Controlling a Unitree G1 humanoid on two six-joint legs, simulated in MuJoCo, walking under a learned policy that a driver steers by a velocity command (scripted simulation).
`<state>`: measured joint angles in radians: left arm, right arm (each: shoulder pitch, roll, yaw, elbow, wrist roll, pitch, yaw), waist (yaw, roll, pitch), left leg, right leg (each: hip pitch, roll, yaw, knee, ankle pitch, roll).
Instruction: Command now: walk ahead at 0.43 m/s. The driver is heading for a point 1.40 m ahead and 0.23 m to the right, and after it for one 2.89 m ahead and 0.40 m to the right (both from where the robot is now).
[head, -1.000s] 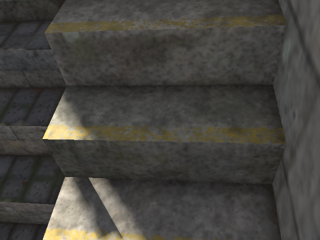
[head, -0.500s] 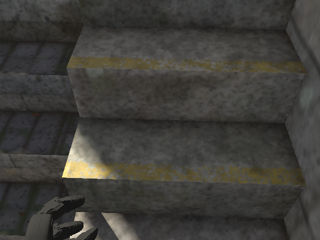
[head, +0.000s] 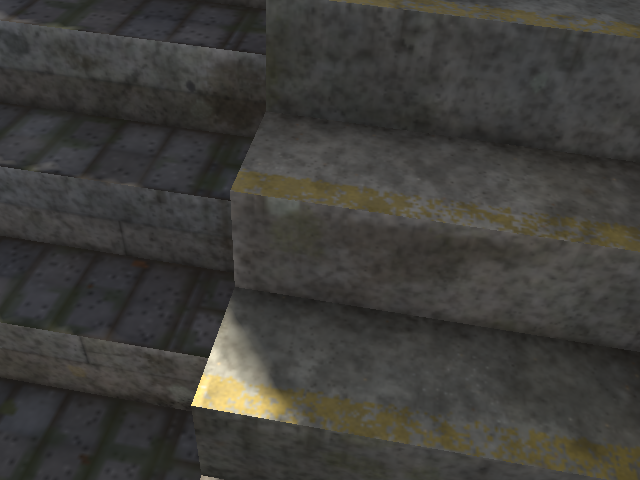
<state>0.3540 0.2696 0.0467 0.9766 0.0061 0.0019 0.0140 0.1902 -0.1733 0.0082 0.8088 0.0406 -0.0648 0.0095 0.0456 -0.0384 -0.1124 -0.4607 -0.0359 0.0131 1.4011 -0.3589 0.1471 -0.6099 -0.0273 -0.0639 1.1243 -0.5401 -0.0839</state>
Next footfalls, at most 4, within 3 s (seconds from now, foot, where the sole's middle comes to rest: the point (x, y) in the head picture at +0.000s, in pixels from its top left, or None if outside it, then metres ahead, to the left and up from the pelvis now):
0.16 left None -0.12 0.12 -0.84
0.44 left None -0.13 0.20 -0.89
0.60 right None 0.03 0.10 -0.69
1.06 left None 0.13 0.53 -1.11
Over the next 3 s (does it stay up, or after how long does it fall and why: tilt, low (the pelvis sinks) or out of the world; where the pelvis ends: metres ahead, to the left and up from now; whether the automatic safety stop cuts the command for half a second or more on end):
falls after 1.88 s (out of the world)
